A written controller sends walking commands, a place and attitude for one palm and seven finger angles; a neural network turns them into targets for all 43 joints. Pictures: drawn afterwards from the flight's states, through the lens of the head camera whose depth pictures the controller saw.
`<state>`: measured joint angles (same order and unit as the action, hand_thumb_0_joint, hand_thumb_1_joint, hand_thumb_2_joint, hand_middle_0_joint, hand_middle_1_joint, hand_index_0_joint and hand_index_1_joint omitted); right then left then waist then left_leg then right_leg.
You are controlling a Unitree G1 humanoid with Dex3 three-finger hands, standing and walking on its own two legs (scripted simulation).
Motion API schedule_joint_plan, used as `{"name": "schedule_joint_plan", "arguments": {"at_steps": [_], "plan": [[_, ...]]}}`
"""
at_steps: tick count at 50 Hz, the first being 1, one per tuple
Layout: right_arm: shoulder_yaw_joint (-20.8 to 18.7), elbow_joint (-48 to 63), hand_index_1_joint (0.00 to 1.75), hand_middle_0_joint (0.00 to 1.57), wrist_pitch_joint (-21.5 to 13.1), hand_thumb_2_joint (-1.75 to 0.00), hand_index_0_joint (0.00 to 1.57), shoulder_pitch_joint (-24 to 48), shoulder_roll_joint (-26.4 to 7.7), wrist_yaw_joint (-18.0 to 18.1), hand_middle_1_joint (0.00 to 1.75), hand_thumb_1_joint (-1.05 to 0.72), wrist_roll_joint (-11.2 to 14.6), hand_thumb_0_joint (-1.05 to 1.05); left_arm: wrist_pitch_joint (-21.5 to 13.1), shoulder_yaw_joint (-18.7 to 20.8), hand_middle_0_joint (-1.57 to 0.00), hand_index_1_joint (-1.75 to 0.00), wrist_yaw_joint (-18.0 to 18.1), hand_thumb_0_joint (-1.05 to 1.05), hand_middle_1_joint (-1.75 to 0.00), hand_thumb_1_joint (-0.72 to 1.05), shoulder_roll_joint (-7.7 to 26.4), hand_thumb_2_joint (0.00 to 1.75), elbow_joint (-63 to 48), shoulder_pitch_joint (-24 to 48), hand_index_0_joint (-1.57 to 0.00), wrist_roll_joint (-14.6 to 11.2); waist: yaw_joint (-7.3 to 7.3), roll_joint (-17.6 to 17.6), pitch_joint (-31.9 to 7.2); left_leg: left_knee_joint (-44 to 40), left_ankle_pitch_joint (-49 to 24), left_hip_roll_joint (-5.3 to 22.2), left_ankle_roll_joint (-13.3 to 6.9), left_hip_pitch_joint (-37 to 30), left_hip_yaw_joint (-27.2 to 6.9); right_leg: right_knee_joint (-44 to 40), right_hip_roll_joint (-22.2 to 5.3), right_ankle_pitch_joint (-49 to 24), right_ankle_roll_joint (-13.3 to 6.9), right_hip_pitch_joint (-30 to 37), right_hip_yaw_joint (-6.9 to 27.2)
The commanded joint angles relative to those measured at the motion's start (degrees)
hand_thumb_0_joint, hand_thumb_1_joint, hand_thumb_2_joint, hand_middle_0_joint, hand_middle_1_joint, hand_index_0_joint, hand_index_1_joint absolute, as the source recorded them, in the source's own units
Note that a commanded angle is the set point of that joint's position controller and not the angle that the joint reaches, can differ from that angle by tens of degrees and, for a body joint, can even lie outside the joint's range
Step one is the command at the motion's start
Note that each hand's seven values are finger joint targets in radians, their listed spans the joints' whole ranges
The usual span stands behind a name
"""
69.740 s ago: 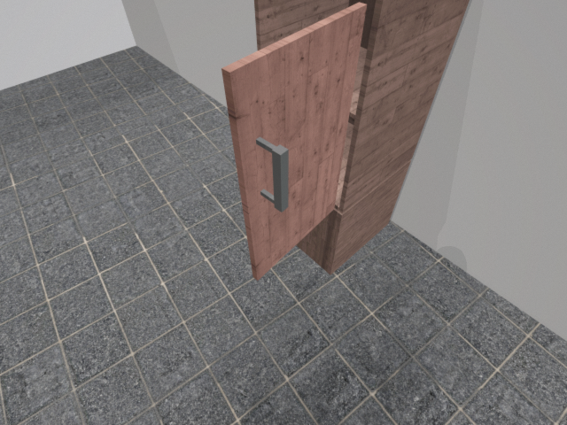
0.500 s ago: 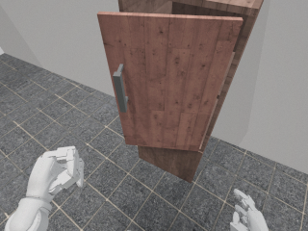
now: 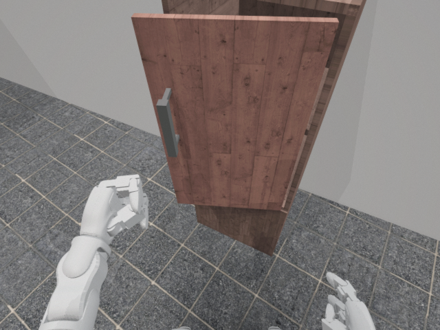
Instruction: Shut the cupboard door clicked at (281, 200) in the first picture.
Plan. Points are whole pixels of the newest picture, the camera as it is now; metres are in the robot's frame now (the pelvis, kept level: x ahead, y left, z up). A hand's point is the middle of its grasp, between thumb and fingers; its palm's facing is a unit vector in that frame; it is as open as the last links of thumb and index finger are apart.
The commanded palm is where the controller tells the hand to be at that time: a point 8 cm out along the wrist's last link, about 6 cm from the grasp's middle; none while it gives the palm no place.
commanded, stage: bring the fist close to the handle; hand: left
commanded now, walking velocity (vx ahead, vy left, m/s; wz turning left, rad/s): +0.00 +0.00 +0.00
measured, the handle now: (170, 124) +0.52 +0.13 +0.08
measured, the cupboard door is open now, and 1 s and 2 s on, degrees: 22 22 10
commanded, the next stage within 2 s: push the door shut along its arc in 1.02 s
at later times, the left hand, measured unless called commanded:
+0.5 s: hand (167, 168) +0.38 +0.12 +0.09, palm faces -0.07 -1.00 -0.02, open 3.1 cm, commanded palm +0.37 +0.17 +0.09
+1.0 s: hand (177, 158) +0.41 +0.10 +0.09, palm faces -0.05 -1.00 -0.02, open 3.1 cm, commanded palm +0.39 +0.15 +0.09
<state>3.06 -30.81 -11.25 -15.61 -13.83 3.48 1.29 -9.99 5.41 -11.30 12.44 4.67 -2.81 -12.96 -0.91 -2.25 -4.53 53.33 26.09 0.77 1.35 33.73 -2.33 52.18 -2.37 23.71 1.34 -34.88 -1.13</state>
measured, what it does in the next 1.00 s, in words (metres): stands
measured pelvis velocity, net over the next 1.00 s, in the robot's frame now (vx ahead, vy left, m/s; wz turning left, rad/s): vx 0.00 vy -0.01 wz -0.04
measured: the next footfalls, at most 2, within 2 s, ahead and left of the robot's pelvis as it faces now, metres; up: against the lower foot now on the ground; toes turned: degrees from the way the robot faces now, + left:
none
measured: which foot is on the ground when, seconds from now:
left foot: down 0.00-1.00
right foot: down 0.00-1.00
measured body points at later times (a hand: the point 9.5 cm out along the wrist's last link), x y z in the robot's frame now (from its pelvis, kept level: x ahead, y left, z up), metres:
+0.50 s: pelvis +0.01 -0.01 +0.00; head +0.05 -0.02 +0.45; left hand +0.38 +0.17 +0.10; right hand +0.13 -0.26 -0.10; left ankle +0.01 +0.13 -0.69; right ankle +0.03 -0.14 -0.69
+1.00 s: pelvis +0.00 -0.01 +0.00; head +0.05 -0.02 +0.45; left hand +0.41 +0.16 +0.09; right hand +0.08 -0.26 -0.11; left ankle +0.01 +0.13 -0.69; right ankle +0.03 -0.14 -0.69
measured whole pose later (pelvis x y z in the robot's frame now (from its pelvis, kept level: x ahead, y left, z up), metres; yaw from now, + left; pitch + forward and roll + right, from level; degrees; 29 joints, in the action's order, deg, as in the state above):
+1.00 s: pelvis +0.00 -0.01 +0.00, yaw -2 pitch +10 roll +0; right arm 0.2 -35.6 -2.3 -19.2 -14.1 1.2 0.6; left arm -19.0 8.8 -4.1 10.6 39.0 26.6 -8.4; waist -3.7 -1.6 -5.0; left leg 50.5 24.6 1.7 1.7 36.0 -0.3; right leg 50.6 -1.3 22.0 1.0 -38.7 0.9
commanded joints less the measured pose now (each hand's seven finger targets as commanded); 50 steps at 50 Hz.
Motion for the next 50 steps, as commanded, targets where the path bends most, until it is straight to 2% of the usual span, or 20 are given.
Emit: {"name": "schedule_joint_plan", "arguments": {"at_steps": [1,6,8,12,13,15,19,22,23,25,28,29,31,33,35,38,41,43,45,50], "plan": [[-3.55,8.67,0.30,0.20,-2.49,-0.90,0.20,3.56,-6.79,0.11,0.30,-0.90,0.33,0.00,-4.06,4.78,-1.30,-1.50,1.42,0.00,-1.50,0.90,6.21,0.90,-8.65,13.56,-1.30,-0.29,0.86,2.27,-11.25,-10.44,-11.30,-1.69,-1.53,-3.15,1.58,-8.35,2.36,-9.76,-2.21,8.57,-1.73],[-4.02,7.71,0.30,0.20,-1.69,-0.90,0.20,2.77,-6.98,-0.35,0.30,-0.90,0.28,0.00,-5.16,2.41,-1.30,-1.50,1.81,0.00,-1.50,0.90,4.33,0.90,-5.90,19.58,-1.30,0.53,-0.26,2.88,-12.30,-10.12,-12.63,-1.63,-1.69,-4.06,2.10,-8.46,2.31,-12.24,-2.03,8.50,-1.46],[-4.19,7.21,0.30,0.20,-1.24,-0.90,0.20,2.60,-7.27,-0.26,0.30,-0.90,0.23,0.00,-5.66,3.81,-1.30,-1.50,2.36,0.00,-1.50,0.90,6.26,0.90,-4.40,21.20,-1.30,0.91,-0.12,3.29,-12.25,-9.92,-12.37,-1.69,-1.78,-3.33,2.24,-8.72,2.26,-11.93,-2.02,8.91,-0.98],[-4.34,5.88,0.30,0.20,-0.40,-0.90,0.20,2.42,-7.13,-0.28,0.30,-0.90,0.27,0.00,-6.44,3.56,-1.30,-1.50,3.15,0.00,-1.50,0.90,5.79,0.90,-0.99,28.48,-1.30,1.28,-0.93,2.84,-13.11,-9.84,-11.72,-1.70,-1.70,-3.65,2.62,-8.90,2.08,-11.86,-1.91,8.26,-0.57],[-4.39,5.63,0.30,0.20,-0.16,-0.90,0.20,2.07,-7.28,-0.16,0.30,-0.90,0.13,0.00,-6.60,4.40,-1.30,-1.50,3.47,0.00,-1.50,0.90,6.75,0.90,0.08,29.57,-1.30,1.37,-0.83,4.51,-13.52,-9.69,-11.80,-1.70,-1.88,-3.25,2.67,-9.06,2.15,-11.83,-1.80,8.99,-0.39],[-4.32,5.01,0.30,0.20,0.26,-0.90,0.20,2.23,-7.07,-0.20,0.30,-0.90,0.18,0.00,-6.89,3.51,-1.30,-1.50,3.62,0.00,-1.50,0.90,5.95,0.90,2.41,33.81,-1.30,1.67,-1.36,3.05,-13.91,-9.64,-11.65,-1.78,-1.83,-3.25,2.92,-9.10,1.88,-12.21,-1.78,8.73,-0.06],[-4.65,4.56,0.30,0.20,1.30,-0.90,0.20,1.27,-7.07,-0.44,0.30,-0.90,0.09,0.00,-7.55,4.66,-1.30,-1.50,3.68,0.00,-1.50,0.90,6.44,0.90,7.05,34.76,-1.30,1.78,-0.61,2.67,-16.80,-9.32,-15.17,-1.80,-1.74,-3.70,3.18,-8.22,1.88,-17.11,-2.02,11.05,0.11],[-4.83,3.50,0.30,0.20,2.07,-0.90,0.20,0.43,-7.26,-0.62,0.30,-0.90,0.14,0.00,-7.88,3.34,-1.30,-1.50,3.94,0.00,-1.50,0.90,5.32,0.90,10.97,41.03,-1.30,2.03,-2.07,3.94,-16.13,-9.06,-13.99,-1.60,-1.70,-3.25,3.21,-8.42,2.03,-16.36,-1.72,9.00,0.02],[-4.93,3.49,0.30,0.20,2.35,-0.90,0.20,0.00,-7.45,-0.52,0.30,-0.90,0.10,0.00,-7.94,4.40,-1.30,-1.50,4.14,0.00,-1.50,0.90,6.41,0.90,12.46,41.33,-1.30,2.27,-1.74,4.42,-16.07,-9.08,-14.29,-1.51,-1.77,-3.01,3.10,-8.31,2.20,-16.42,-1.85,9.13,-0.12],[-4.84,3.08,0.30,0.20,2.75,-0.90,0.20,-0.11,-7.26,-0.70,0.30,-0.90,0.20,0.00,-8.00,2.92,-1.30,-1.50,4.49,0.00,-1.50,0.90,4.59,0.90,15.62,45.04,-1.30,2.49,-2.56,4.13,-15.36,-9.07,-13.42,-1.52,-1.75,-2.76,3.14,-8.54,2.13,-15.83,-1.80,7.84,-0.13],[-5.14,2.58,0.30,0.20,3.55,-0.90,0.20,-1.19,-7.63,-0.73,0.30,-0.90,-0.18,0.00,-9.07,5.40,-1.30,-1.50,5.45,0.00,-1.50,0.90,7.43,0.90,18.06,49.45,-1.30,3.31,-2.19,3.71,-18.08,-8.58,-14.84,-1.57,-1.78,-2.66,2.99,-7.54,2.24,-17.39,-1.96,8.66,0.03],[-5.10,2.54,0.30,0.20,3.74,-0.90,0.20,-1.19,-7.29,-0.93,0.30,-0.90,-0.16,0.00,-9.36,3.90,-1.30,-1.50,5.57,0.00,-1.50,0.90,5.56,0.90,18.83,50.79,-1.30,3.56,-2.45,2.21,-19.17,-8.47,-15.51,-1.60,-1.72,-3.28,3.14,-7.26,2.18,-18.33,-2.03,8.45,-0.01],[-5.30,1.64,0.30,0.20,3.97,-0.90,0.20,-2.09,-7.21,-1.16,0.30,-0.90,-0.22,0.00,-10.07,3.45,-1.30,-1.50,6.17,0.00,-1.50,0.90,4.83,0.90,21.55,55.12,-1.30,3.82,-3.33,3.03,-19.03,-7.93,-15.40,-1.43,-1.65,-3.01,2.99,-6.91,2.39,-18.39,-1.97,7.08,-0.24],[-5.63,2.07,0.30,0.20,4.47,-0.90,0.20,-2.93,-7.74,-1.39,0.30,-0.90,-0.55,0.00,-10.68,7.10,-1.30,-1.50,6.73,0.00,-1.50,0.90,7.95,0.90,23.42,50.63,-1.30,4.13,-1.37,4.09,-21.40,-8.16,-17.42,-1.49,-1.72,-2.91,3.07,-6.44,2.61,-20.43,-2.22,9.66,-0.22],[-5.51,2.52,0.30,0.20,4.92,-0.90,0.20,-2.95,-7.26,-1.87,0.30,-0.90,-0.53,0.00,-11.05,5.70,-1.30,-1.50,6.71,0.00,-1.50,0.90,5.88,0.90,22.81,50.45,-1.30,4.15,-1.39,3.05,-22.19,-8.43,-18.23,-1.54,-1.60,-3.05,3.60,-6.27,2.48,-21.98,-2.20,10.38,-0.30],[-5.88,3.43,0.30,0.20,5.72,-0.90,0.20,-3.61,-7.69,-2.09,0.30,-0.90,-0.50,0.00,-11.05,7.09,-1.30,-1.50,6.82,0.00,-1.50,0.90,6.85,0.90,23.51,46.62,-1.30,4.20,-0.96,5.88,-21.13,-8.92,-18.27,-1.42,-1.81,-1.95,3.90,-6.76,2.87,-22.23,-2.11,11.39,-0.44],[-5.74,3.31,0.30,0.20,6.31,-0.90,0.20,-3.31,-7.47,-2.08,0.30,-0.90,-0.42,0.00,-11.39,6.16,-1.30,-1.50,7.09,0.00,-1.50,0.90,6.43,0.90,22.28,49.60,-1.30,4.35,-1.98,5.64,-18.50,-9.49,-15.26,-1.42,-1.90,-1.27,4.28,-7.98,2.76,-19.87,-1.79,10.25,-0.05],[-5.96,3.51,0.30,0.20,6.35,-0.90,0.20,-3.19,-7.55,-1.80,0.30,-0.90,-0.46,0.00,-12.43,6.78,-1.30,-1.50,7.32,0.00,-1.50,0.90,7.49,0.90,19.69,51.27,-1.30,4.41,-1.90,3.69,-19.60,-9.55,-14.78,-1.55,-2.07,-2.37,4.30,-8.14,2.88,-18.71,-1.94,10.41,0.18],[-5.73,3.00,0.30,0.20,6.38,-0.90,0.20,-3.05,-7.29,-1.74,0.30,-0.90,-0.47,0.00,-12.94,6.27,-1.30,-1.50,7.34,0.00,-1.50,0.90,7.09,0.90,20.06,51.95,-1.30,4.34,-2.25,4.26,-19.98,-9.76,-13.91,-1.44,-2.06,-2.47,4.13,-8.26,2.87,-17.99,-1.92,10.41,0.19],[-5.79,2.07,0.30,0.20,6.24,-0.90,0.20,-2.81,-7.49,-1.53,0.30,-0.90,-0.18,0.00,-13.22,4.24,-1.30,-1.50,6.71,0.00,-1.50,0.90,5.53,0.90,22.88,54.20,-1.30,4.31,-3.33,3.41,-17.34,-9.94,-10.89,-1.34,-1.98,-2.62,3.64,-8.92,2.99,-14.13,-1.98,7.10,-0.10]]}}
